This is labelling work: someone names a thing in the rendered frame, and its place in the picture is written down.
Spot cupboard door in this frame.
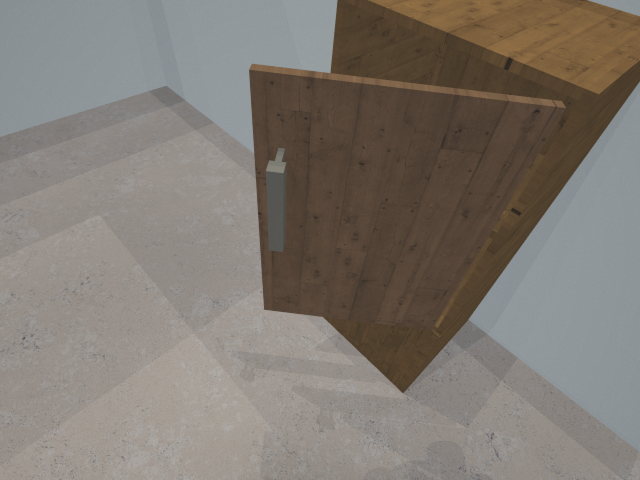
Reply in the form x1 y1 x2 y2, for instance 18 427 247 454
249 64 566 330

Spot handle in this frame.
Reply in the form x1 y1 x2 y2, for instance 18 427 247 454
266 148 286 252

